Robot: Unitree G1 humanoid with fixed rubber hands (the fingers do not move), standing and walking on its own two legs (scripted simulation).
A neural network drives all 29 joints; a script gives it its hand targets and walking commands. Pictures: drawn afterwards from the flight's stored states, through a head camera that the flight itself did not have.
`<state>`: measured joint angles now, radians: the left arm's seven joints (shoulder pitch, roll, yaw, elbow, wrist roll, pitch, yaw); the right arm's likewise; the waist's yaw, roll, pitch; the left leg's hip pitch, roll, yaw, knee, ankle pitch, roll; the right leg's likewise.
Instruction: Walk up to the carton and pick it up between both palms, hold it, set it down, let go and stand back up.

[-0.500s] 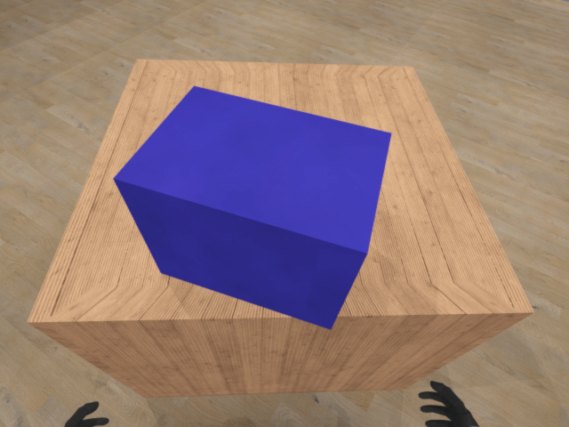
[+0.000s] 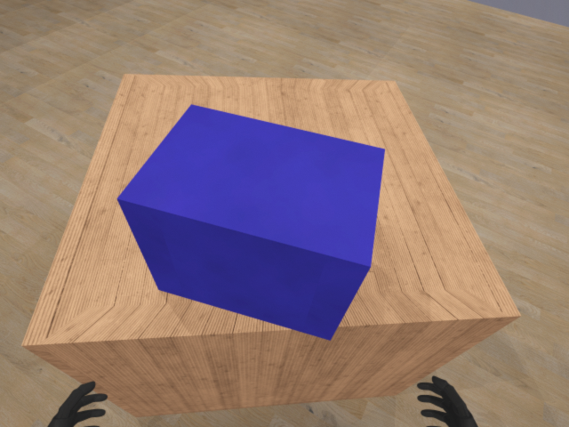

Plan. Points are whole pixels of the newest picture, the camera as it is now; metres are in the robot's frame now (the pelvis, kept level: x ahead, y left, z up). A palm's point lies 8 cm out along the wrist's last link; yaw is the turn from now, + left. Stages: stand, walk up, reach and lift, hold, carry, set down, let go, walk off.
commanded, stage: reach and lift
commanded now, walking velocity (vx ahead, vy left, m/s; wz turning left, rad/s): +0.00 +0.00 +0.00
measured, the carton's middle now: (262, 225) +0.42 +0.02 +0.03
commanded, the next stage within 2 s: none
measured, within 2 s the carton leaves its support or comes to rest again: neither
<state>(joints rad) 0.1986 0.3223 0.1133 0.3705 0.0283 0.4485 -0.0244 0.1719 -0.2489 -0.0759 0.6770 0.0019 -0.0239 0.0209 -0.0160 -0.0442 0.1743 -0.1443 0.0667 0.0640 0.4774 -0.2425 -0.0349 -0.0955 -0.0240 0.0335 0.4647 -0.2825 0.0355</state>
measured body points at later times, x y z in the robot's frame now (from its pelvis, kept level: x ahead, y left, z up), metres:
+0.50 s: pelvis -0.02 +0.01 +0.00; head +0.00 +0.02 +0.45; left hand +0.16 +0.28 -0.05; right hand +0.14 -0.22 -0.05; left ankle +0.01 +0.14 -0.74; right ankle -0.01 -0.14 -0.74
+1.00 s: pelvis +0.01 +0.02 +0.00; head +0.01 +0.04 +0.45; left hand +0.17 +0.30 +0.00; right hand +0.17 -0.20 -0.01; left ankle +0.01 +0.14 -0.74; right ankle -0.01 -0.14 -0.74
